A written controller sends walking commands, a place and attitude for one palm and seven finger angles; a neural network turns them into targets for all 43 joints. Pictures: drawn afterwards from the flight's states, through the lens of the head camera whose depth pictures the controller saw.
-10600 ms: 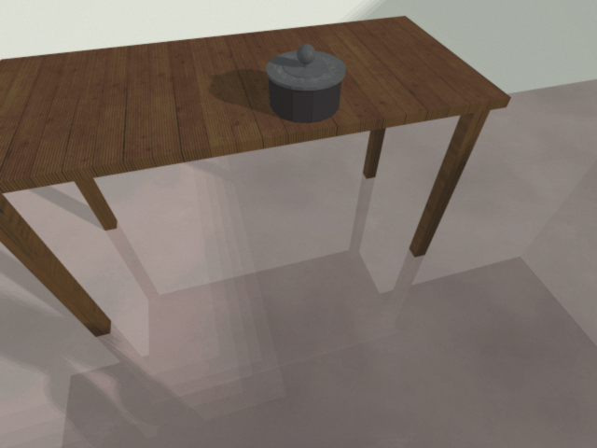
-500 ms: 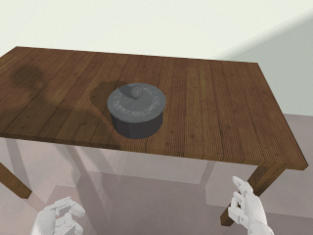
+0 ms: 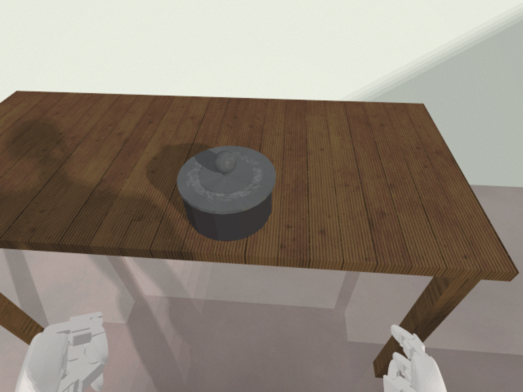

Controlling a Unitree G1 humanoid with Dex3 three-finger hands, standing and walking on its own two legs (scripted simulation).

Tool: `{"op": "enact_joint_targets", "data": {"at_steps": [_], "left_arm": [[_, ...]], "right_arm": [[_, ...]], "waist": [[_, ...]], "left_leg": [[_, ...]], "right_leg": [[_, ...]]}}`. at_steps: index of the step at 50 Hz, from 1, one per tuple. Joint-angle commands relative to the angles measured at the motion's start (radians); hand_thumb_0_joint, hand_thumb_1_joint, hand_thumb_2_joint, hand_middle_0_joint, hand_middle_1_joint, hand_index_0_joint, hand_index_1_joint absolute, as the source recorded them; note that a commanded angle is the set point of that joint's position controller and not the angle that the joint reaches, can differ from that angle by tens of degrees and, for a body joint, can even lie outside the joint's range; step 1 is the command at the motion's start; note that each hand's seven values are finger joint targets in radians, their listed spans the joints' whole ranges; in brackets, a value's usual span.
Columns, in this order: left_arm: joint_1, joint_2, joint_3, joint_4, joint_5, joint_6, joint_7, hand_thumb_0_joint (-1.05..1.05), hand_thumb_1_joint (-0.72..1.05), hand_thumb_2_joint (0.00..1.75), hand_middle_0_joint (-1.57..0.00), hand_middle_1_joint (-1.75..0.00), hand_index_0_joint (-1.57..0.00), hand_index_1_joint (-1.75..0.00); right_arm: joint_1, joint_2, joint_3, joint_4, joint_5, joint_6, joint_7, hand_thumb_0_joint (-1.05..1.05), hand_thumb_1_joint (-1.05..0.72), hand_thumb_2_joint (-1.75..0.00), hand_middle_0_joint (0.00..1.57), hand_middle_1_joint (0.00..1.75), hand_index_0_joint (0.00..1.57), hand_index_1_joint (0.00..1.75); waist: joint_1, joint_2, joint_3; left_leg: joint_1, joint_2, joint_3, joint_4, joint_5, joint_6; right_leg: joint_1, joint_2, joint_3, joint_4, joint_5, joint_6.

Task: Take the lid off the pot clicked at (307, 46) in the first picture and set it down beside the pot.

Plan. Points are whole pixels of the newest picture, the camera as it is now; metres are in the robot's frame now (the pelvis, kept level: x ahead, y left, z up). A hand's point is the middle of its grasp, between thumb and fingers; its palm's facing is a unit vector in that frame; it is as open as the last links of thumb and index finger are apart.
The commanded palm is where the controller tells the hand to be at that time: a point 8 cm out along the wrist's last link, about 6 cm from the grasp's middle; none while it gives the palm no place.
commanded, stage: raise the hand higher, near the body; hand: left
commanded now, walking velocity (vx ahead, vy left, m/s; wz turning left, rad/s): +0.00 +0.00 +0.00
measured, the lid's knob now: (225, 162) +0.49 +0.13 +0.10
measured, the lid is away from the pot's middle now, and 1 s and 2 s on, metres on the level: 0.00 0.00 0.00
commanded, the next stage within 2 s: reach forward and open the fingers in 0.44 s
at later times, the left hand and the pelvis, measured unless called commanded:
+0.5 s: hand (91, 314) +0.17 +0.23 +0.11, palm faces +0.32 -0.85 -0.41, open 3.1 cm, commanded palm +0.12 +0.27 +0.14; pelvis +0.01 +0.00 +0.00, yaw +0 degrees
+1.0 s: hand (83, 295) +0.19 +0.25 +0.11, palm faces -0.18 -0.06 -0.98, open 3.8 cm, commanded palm +0.18 +0.25 +0.18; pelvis -0.01 -0.01 +0.00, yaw +1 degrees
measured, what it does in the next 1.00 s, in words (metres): stands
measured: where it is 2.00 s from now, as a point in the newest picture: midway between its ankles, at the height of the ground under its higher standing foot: outside the picture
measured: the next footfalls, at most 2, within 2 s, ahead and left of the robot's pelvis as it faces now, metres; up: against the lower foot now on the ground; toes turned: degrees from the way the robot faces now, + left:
none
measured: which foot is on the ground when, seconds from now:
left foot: down 0.00-1.00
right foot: down 0.00-1.00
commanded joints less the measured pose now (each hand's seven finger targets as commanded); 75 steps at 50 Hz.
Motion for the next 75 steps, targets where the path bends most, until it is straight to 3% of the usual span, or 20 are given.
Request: {"op": "enact_joint_targets", "data": {"at_steps": [1,5,7,21,27,28,29,30,32,34,38,41,43,47,50,56,60,65,70,75], "left_arm": [[-0.008,0.109,0.067,-0.251,-0.001,-0.066,0.018,0.00,0.90,0.90,-1.30,-1.50,-1.30,-1.50],[-0.026,0.159,0.136,-0.249,-0.006,-0.066,0.026,0.00,0.90,0.90,-1.30,-1.50,-1.30,-1.50],[-0.040,0.135,0.108,-0.300,-0.006,-0.073,0.022,0.00,0.90,0.90,-1.30,-1.50,-1.30,-1.50],[-0.121,0.160,0.153,-0.340,-0.020,-0.076,0.025,0.00,0.90,0.90,-1.30,-1.50,-1.30,-1.50],[-0.153,0.191,0.192,-0.380,-0.025,-0.092,0.033,0.00,0.90,0.90,-1.30,-1.50,-1.30,-1.50],[-0.232,0.405,0.121,-0.456,0.406,-0.007,0.070,0.00,0.87,0.91,-1.29,-1.46,-1.29,-1.46],[-0.216,0.304,0.111,-0.509,0.414,0.046,0.092,0.00,0.84,0.92,-1.28,-1.43,-1.28,-1.43],[-0.225,0.304,0.104,-0.508,0.416,0.077,0.100,0.00,0.81,0.93,-1.26,-1.39,-1.26,-1.39],[-0.106,0.353,0.121,-0.393,0.588,0.137,0.097,0.00,0.75,0.97,-1.24,-1.32,-1.24,-1.32],[-0.115,0.425,0.144,-0.376,0.682,0.181,0.075,0.00,0.68,1.01,-1.22,-1.25,-1.22,-1.25],[-0.299,0.539,0.149,-0.321,0.787,0.211,-0.003,0.00,0.55,1.10,-1.18,-1.11,-1.18,-1.11],[-0.341,0.552,0.110,-0.311,0.776,0.203,-0.095,0.00,0.45,1.17,-1.15,-1.00,-1.15,-1.00],[-0.342,0.541,0.085,-0.281,0.739,0.192,-0.156,0.00,0.39,1.21,-1.13,-0.93,-1.13,-0.93],[-0.491,0.650,0.138,-0.224,0.732,0.159,-0.247,0.00,0.27,1.27,-1.08,-0.79,-1.08,-0.79],[-0.612,0.742,0.199,-0.220,0.754,0.133,-0.287,0.00,0.18,1.31,-1.05,-0.68,-1.05,-0.68],[-0.598,0.620,0.123,-0.143,0.702,0.105,-0.332,0.00,0.00,1.36,-0.97,-0.47,-0.97,-0.47],[-0.720,0.656,0.133,-0.129,0.715,0.120,-0.335,0.00,-0.11,1.40,-0.92,-0.33,-0.92,-0.33],[-0.904,0.754,0.182,-0.179,0.746,0.094,-0.327,0.00,-0.26,1.46,-0.86,-0.15,-0.86,-0.15],[-0.925,0.649,0.100,-0.023,0.731,0.140,-0.343,0.00,-0.32,1.49,-0.84,-0.08,-0.84,-0.08],[-1.044,0.654,0.053,-0.097,0.746,0.155,-0.364,0.00,-0.33,1.51,-0.84,-0.08,-0.84,-0.08]], "right_arm": [[-0.141,-0.089,-0.030,-0.183,0.004,-0.071,0.000,0.00,-0.90,-0.90,0.20,0.30,0.20,0.30],[-0.143,-0.089,-0.033,-0.181,0.004,-0.058,-0.005,0.00,-0.90,-0.90,0.20,0.30,0.20,0.30],[-0.140,-0.085,-0.025,-0.191,0.003,-0.060,-0.001,0.00,-0.90,-0.90,0.20,0.30,0.20,0.30],[-0.149,-0.088,-0.017,-0.193,0.001,-0.038,0.004,0.00,-0.90,-0.90,0.20,0.30,0.20,0.30],[-0.150,-0.090,-0.019,-0.184,0.000,-0.040,0.001,0.00,-0.90,-0.90,0.20,0.30,0.20,0.30],[-0.163,-0.171,-0.003,-0.206,-0.021,0.021,0.021,0.00,-0.90,-0.90,0.20,0.30,0.20,0.30],[-0.169,-0.126,-0.013,-0.247,-0.016,0.053,0.034,0.00,-0.90,-0.90,0.20,0.30,0.20,0.30],[-0.190,-0.128,-0.010,-0.248,-0.008,0.067,0.041,0.00,-0.90,-0.90,0.20,0.30,0.20,0.30],[-0.183,-0.137,-0.024,-0.236,-0.008,0.118,0.054,0.00,-0.90,-0.90,0.20,0.30,0.20,0.30],[-0.223,-0.152,-0.022,-0.256,-0.003,0.174,0.058,0.00,-0.90,-0.90,0.20,0.30,0.20,0.30],[-0.265,-0.157,-0.017,-0.252,0.024,0.213,0.048,0.00,-0.90,-0.90,0.20,0.30,0.20,0.30],[-0.267,-0.156,-0.024,-0.248,0.040,0.197,0.046,0.00,-0.90,-0.90,0.20,0.30,0.20,0.30],[-0.262,-0.160,-0.027,-0.241,0.043,0.192,0.043,0.00,-0.90,-0.90,0.20,0.30,0.20,0.30],[-0.250,-0.168,-0.021,-0.219,0.042,0.182,0.033,0.00,-0.90,-0.90,0.20,0.30,0.20,0.30],[-0.285,-0.167,-0.013,-0.223,0.042,0.164,0.029,0.00,-0.90,-0.90,0.20,0.30,0.20,0.30],[-0.239,-0.159,-0.019,-0.230,0.043,0.168,0.057,0.00,-0.90,-0.90,0.20,0.30,0.20,0.30],[-0.272,-0.177,-0.021,-0.243,0.052,0.164,0.064,0.00,-0.90,-0.90,0.20,0.30,0.20,0.30],[-0.276,-0.170,-0.019,-0.240,0.049,0.142,0.053,0.00,-0.90,-0.90,0.20,0.30,0.20,0.30],[-0.267,-0.178,-0.018,-0.231,0.060,0.155,0.068,0.00,-0.90,-0.90,0.20,0.30,0.20,0.30],[-0.290,-0.175,-0.013,-0.261,0.063,0.151,0.072,0.00,-0.90,-0.90,0.20,0.30,0.20,0.30]], "waist": [[0.007,0.018,-0.018],[0.015,-0.004,-0.014],[0.012,0.054,-0.031],[0.009,-0.022,-0.042],[0.016,0.018,-0.068],[0.007,0.106,-0.070],[0.018,0.151,-0.080],[0.010,0.118,-0.052],[0.046,0.094,-0.088],[0.052,0.009,-0.126],[0.031,-0.007,-0.185],[0.019,0.020,-0.232],[0.009,-0.007,-0.200],[-0.001,-0.045,-0.138],[0.010,0.000,-0.142],[0.009,0.026,-0.171],[0.004,-0.014,-0.139],[0.019,0.063,-0.245],[0.006,0.045,-0.149],[0.008,0.052,-0.207]], "left_leg": [[0.071,0.022,-0.036,-0.068,0.157,0.010],[0.073,0.022,-0.033,-0.066,0.164,0.008],[0.087,0.024,-0.035,-0.065,0.196,0.004],[0.092,0.026,-0.035,-0.059,0.200,0.007],[0.113,0.026,-0.029,-0.051,0.221,0.006],[-0.013,0.009,-0.013,-0.015,0.254,0.010],[-0.025,0.017,-0.011,-0.015,0.287,0.003],[-0.048,0.014,-0.014,-0.010,0.272,0.003],[-0.059,0.018,-0.005,-0.004,0.228,0.001],[-0.074,0.005,0.004,0.012,0.213,0.005],[-0.049,0.001,-0.011,0.016,0.171,0.017],[-0.011,-0.008,-0.022,0.023,0.214,0.028],[-0.008,-0.016,-0.029,0.016,0.235,0.033],[-0.010,-0.021,-0.031,0.003,0.236,0.040],[0.008,-0.027,-0.040,0.001,0.235,0.041],[0.036,-0.035,-0.031,-0.017,0.262,0.030],[0.023,-0.032,-0.035,-0.027,0.192,0.030],[0.070,-0.034,-0.053,-0.033,0.186,0.033],[0.030,-0.032,-0.057,-0.058,0.144,0.021],[0.045,-0.027,-0.072,-0.075,0.088,0.023]], "right_leg": [[-0.110,0.007,-0.023,-0.084,0.131,-0.014],[-0.107,0.012,-0.018,-0.092,0.143,-0.014],[-0.096,0.007,-0.017,-0.080,0.164,-0.017],[-0.087,0.009,-0.014,-0.094,0.187,-0.013],[-0.075,0.005,-0.008,-0.091,0.209,-0.013],[-0.167,0.021,0.004,-0.016,0.214,-0.013],[-0.155,0.011,-0.033,0.001,0.205,-0.028],[-0.163,0.017,-0.029,-0.001,0.199,-0.031],[-0.162,0.028,-0.009,0.010,0.145,-0.041],[-0.145,0.028,0.020,0.016,0.174,-0.040],[-0.129,0.005,0.044,-0.006,0.162,-0.021],[-0.102,0.000,0.034,-0.006,0.236,-0.006],[-0.104,0.001,0.024,-0.019,0.287,0.005],[-0.128,0.003,0.015,-0.044,0.297,0.015],[-0.117,0.009,0.023,-0.056,0.290,0.007],[-0.095,0.011,-0.010,-0.064,0.292,0.007],[-0.126,0.023,-0.001,-0.078,0.217,0.002],[-0.085,0.021,0.008,-0.066,0.171,-0.009],[-0.137,0.030,-0.014,-0.066,0.121,-0.017],[-0.127,0.031,-0.010,-0.051,0.053,-0.020]]}}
